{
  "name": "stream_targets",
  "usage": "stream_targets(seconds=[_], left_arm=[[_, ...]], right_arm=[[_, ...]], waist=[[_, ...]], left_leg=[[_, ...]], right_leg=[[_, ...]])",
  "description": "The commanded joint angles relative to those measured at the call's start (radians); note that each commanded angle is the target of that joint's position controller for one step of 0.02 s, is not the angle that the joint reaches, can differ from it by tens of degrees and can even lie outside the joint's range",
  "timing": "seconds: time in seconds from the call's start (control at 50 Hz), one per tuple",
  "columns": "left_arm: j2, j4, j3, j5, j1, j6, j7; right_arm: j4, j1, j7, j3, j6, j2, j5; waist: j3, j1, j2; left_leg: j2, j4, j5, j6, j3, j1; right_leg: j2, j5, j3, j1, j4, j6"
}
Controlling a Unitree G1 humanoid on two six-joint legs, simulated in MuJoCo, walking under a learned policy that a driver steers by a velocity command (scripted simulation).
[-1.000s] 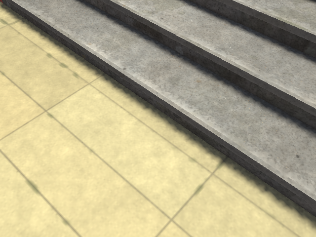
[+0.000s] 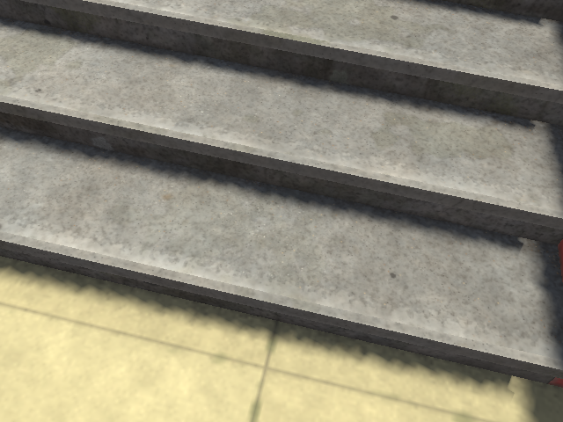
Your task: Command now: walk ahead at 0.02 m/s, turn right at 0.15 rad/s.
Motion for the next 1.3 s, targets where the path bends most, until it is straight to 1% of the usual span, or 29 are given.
stream_targets(seconds=[0.02, 0.1, 0.12, 0.14, 0.18, 0.24, 0.32, 0.36, 0.42, 0.46, 0.54, 0.6, 0.64, 0.66, 0.68, 0.7, 0.72, 0.74, 0.86, 1.02, 1.06, 1.1, 1.12, 1.14, 1.16, 1.18, 1.22, 1.26, 1.3], left_arm=[[0.046, -0.022, -0.004, -0.004, 0.033, 0.0, 0.006], [0.05, 0.022, -0.018, 0.006, 0.061, -0.029, 0.024], [0.092, 0.019, -0.016, 0.023, 0.055, -0.044, 0.033], [0.145, 0.02, -0.009, 0.015, -0.014, -0.051, 0.033], [0.059, 0.03, -0.035, 0.004, -0.059, -0.065, 0.023], [0.064, 0.084, -0.039, -0.001, -0.006, -0.076, 0.034], [0.054, 0.128, -0.044, -0.004, 0.014, -0.08, 0.035], [0.054, 0.147, -0.046, -0.004, 0.017, -0.082, 0.036], [0.106, 0.174, -0.024, -0.003, 0.057, -0.071, 0.035], [0.138, 0.183, -0.006, 0.003, 0.097, -0.062, 0.03], [0.117, 0.193, 0.006, 0.012, 0.113, -0.089, 0.023], [0.112, 0.199, 0.012, 0.001, 0.091, -0.109, 0.018], [0.096, 0.187, 0.011, -0.002, 0.053, -0.112, 0.015], [0.048, 0.166, -0.003, 0.006, 0.026, -0.121, 0.011], [-0.026, 0.121, -0.025, 0.002, -0.004, -0.131, 0.002], [0.063, 0.117, -0.006, 0.028, -0.018, -0.128, 0.0], [0.059, 0.128, -0.005, 0.028, -0.011, -0.13, -0.01], [0.036, 0.148, -0.01, 0.02, 0.017, -0.135, -0.021], [0.006, 0.139, -0.017, 0.031, -0.05, -0.118, -0.034], [-0.019, 0.037, -0.038, 0.012, -0.276, -0.12, -0.025], [0.004, 0.043, -0.027, 0.012, -0.217, -0.128, -0.012], [0.037, 0.117, -0.006, 0.015, 0.014, -0.144, 0.007], [0.066, 0.16, 0.009, 0.028, 0.156, -0.152, 0.018], [0.152, 0.18, 0.031, 0.052, 0.302, -0.155, 0.028], [0.205, 0.183, 0.045, 0.05, 0.29, -0.142, 0.017], [0.142, 0.167, 0.039, 0.009, 0.177, -0.135, 0.004], [0.024, 0.143, 0.008, 0.003, 0.032, -0.147, -0.004], [-0.02, 0.171, -0.01, 0.006, 0.05, -0.163, 0.006], [-0.007, 0.199, -0.011, 0.004, 0.112, -0.182, 0.007]], right_arm=[[-0.032, 0.006, 0.007, -0.04, -0.004, -0.165, -0.005], [-0.001, 0.021, 0.009, -0.04, 0.011, -0.159, 0.004], [-0.009, 0.032, 0.012, -0.032, 0.004, -0.13, 0.007], [-0.01, 0.068, 0.016, -0.022, 0.001, -0.087, 0.019], [0.036, 0.036, 0.008, -0.025, 0.013, -0.111, 0.007], [0.073, 0.039, 0.016, -0.032, 0.009, -0.128, 0.005], [0.137, 0.049, 0.014, -0.025, 0.006, -0.105, 0.007], [0.161, 0.047, 0.012, -0.023, 0.007, -0.099, 0.007], [0.18, 0.043, 0.016, -0.028, 0.012, -0.103, -0.002], [0.162, -0.002, 0.026, -0.026, 0.014, -0.086, -0.017], [0.131, -0.032, 0.039, -0.032, -0.02, -0.096, -0.013], [0.135, 0.005, 0.044, -0.035, -0.044, -0.084, -0.001], [0.2, 0.169, 0.035, -0.043, -0.051, -0.079, -0.001], [0.229, 0.279, 0.023, -0.058, -0.059, -0.13, -0.01], [0.248, 0.39, 0.019, -0.084, -0.061, -0.243, -0.006], [0.264, 0.364, 0.022, -0.08, -0.051, -0.214, -0.003], [0.228, 0.262, 0.027, -0.066, -0.055, -0.162, -0.003], [0.207, 0.196, 0.031, -0.059, -0.063, -0.134, -0.001], [0.257, 0.269, 0.023, -0.036, -0.094, -0.086, 0.012], [0.292, 0.288, 0.015, -0.029, -0.097, -0.092, 0.002], [0.29, 0.249, 0.012, -0.032, -0.101, -0.106, 0.004], [0.284, 0.206, 0.009, -0.034, -0.095, -0.115, 0.007], [0.277, 0.199, 0.009, -0.031, -0.093, -0.112, 0.012], [0.249, 0.225, 0.009, -0.021, -0.093, -0.073, 0.013], [0.26, 0.363, 0.018, -0.012, -0.084, 0.017, 0.037], [0.262, 0.273, 0.016, -0.033, -0.075, -0.077, 0.005], [0.225, 0.136, 0.03, -0.035, -0.084, -0.064, -0.001], [0.227, 0.137, 0.039, -0.032, -0.065, -0.038, -0.021], [0.229, 0.146, 0.046, -0.03, -0.05, -0.014, -0.026]], waist=[[-0.115, 0.001, 0.231], [-0.098, 0.034, 0.166], [-0.122, 0.019, 0.082], [-0.088, -0.048, -0.07], [-0.045, -0.025, -0.056], [-0.021, -0.008, -0.068], [-0.015, -0.002, 0.002], [-0.011, -0.001, 0.012], [-0.006, 0.015, -0.041], [0.081, 0.043, -0.094], [0.091, 0.04, -0.075], [0.054, 0.002, -0.063], [0.019, -0.07, -0.001], [-0.006, -0.114, 0.13], [-0.048, -0.141, 0.368], [0.025, -0.095, 0.25], [0.08, -0.038, 0.138], [0.084, -0.005, 0.106], [0.026, 0.0, 0.115], [0.069, -0.028, 0.143], [0.033, 0.013, 0.145], [-0.091, 0.109, 0.135], [-0.167, 0.163, 0.119], [-0.286, 0.185, -0.009], [-0.36, 0.1, -0.222], [-0.242, 0.076, -0.039], [-0.038, 0.026, 0.023], [-0.031, -0.016, 0.016], [-0.055, -0.03, 0.013]], left_leg=[[0.201, -0.077, 0.353, 0.151, -0.178, 0.087], [0.183, -0.022, 0.265, 0.077, -0.189, -0.016], [0.157, 0.014, 0.169, 0.03, -0.165, -0.078], [0.048, -0.007, -0.025, -0.004, -0.067, -0.055], [0.05, -0.05, -0.018, -0.021, -0.069, 0.097], [0.077, -0.06, 0.08, -0.015, -0.083, 0.103], [0.08, -0.082, 0.073, -0.024, -0.084, 0.089], [0.082, -0.085, 0.071, -0.026, -0.085, 0.095], [0.003, 0.033, -0.217, -0.013, -0.009, 0.028], [-0.028, 0.168, -0.278, -0.003, 0.045, -0.13], [0.048, 0.311, -0.267, 0.021, 0.012, -0.269], [0.029, 0.15, -0.176, 0.031, 0.052, -0.098], [-0.022, -0.004, -0.103, 0.032, 0.081, 0.22], [0.102, -0.112, -0.227, 0.049, -0.1, 0.369], [0.339, -0.301, -0.544, 0.128, -0.523, 0.461], [0.404, -0.319, -0.611, 0.179, -0.624, 0.352], [0.366, -0.311, -0.567, 0.172, -0.547, 0.274], [0.317, -0.316, -0.45, 0.151, -0.452, 0.236], [0.209, -0.28, 0.233, 0.127, -0.144, 0.285], [0.195, -0.26, 0.525, 0.129, -0.045, 0.246], [0.208, -0.177, 0.749, 0.113, -0.03, 0.277], [0.192, 0.084, 0.926, 0.085, -0.009, 0.309], [0.161, 0.274, 0.779, 0.071, 0.006, 0.202], [0.095, 0.574, 0.36, 0.061, 0.046, 0.024], [-0.088, 0.91, -0.38, 0.037, 0.023, -0.294], [-0.006, 0.926, -0.28, 0.063, -0.078, -0.352], [0.067, 0.821, -0.115, 0.061, -0.058, -0.328], [0.093, 0.75, -0.085, 0.039, -0.049, -0.238], [0.092, 0.724, -0.082, 0.023, -0.027, -0.226]], right_leg=[[-0.007, 0.004, -0.082, 0.088, -0.176, -0.012], [-0.054, 0.299, -0.058, 0.3, -0.551, -0.06], [-0.169, 0.338, 0.069, 0.373, -0.574, -0.083], [-0.269, 0.459, 0.166, 0.255, -0.548, -0.137], [-0.222, 0.293, 0.121, 0.108, -0.555, -0.128], [-0.165, 0.279, 0.079, 0.122, -0.568, -0.095], [-0.163, 0.297, 0.07, 0.15, -0.562, -0.101], [-0.161, 0.287, 0.069, 0.143, -0.567, -0.103], [-0.158, -0.154, 0.125, 0.123, -0.619, -0.154], [-0.255, -0.374, 0.263, 0.114, -0.707, -0.225], [-0.34, -0.199, 0.32, 0.207, -0.738, -0.288], [-0.279, -0.04, 0.194, 0.166, -0.681, -0.252], [-0.205, -0.014, 0.102, -0.018, -0.547, -0.212], [-0.13, 0.015, 0.009, -0.15, -0.34, -0.175], [0.002, -0.052, -0.144, -0.337, -0.039, -0.132], [-0.041, -0.082, -0.093, -0.388, 0.129, -0.148], [-0.094, 0.019, -0.06, -0.392, 0.191, -0.158], [-0.123, 0.105, -0.062, -0.366, 0.196, -0.152], [-0.146, 0.279, -0.158, -0.372, 0.162, -0.081], [-0.088, 0.383, -0.234, -0.217, -0.236, -0.096], [-0.056, 0.363, -0.236, -0.11, -0.276, -0.132], [-0.01, 0.362, -0.239, 0.106, -0.346, -0.173], [-0.057, 0.376, -0.195, 0.308, -0.378, -0.196], [-0.302, 0.327, 0.07, 0.519, -0.376, -0.234], [-0.51, 0.292, 0.54, 0.672, -0.517, -0.393], [-0.446, 0.074, 0.499, 0.533, -0.586, -0.355], [-0.357, 0.133, 0.261, 0.26, -0.675, -0.297], [-0.295, 0.367, 0.114, 0.168, -0.696, -0.255], [-0.281, 0.54, 0.042, 0.168, -0.685, -0.255]])
Next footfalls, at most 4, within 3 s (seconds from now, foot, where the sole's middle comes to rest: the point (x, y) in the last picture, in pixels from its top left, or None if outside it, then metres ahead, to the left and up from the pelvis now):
0.12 right None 0.02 -0.12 -0.78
1.12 right None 0.43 -0.07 -0.78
1.84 left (213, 238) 0.89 0.15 -0.65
2.44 right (265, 120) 1.20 0.02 -0.52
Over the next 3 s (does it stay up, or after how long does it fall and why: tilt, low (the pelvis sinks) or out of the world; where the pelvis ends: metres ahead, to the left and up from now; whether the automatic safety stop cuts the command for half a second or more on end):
stays up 1.38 0.11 0.26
